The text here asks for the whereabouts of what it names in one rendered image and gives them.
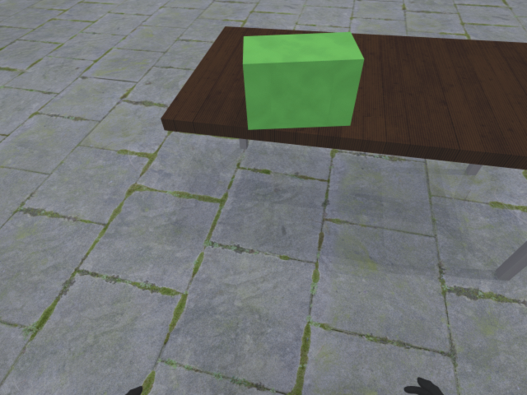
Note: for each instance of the robot right hand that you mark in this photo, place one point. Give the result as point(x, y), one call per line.
point(427, 388)

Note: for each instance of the table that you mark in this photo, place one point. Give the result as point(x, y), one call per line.
point(459, 100)

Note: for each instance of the carton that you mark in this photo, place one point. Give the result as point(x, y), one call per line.
point(302, 80)

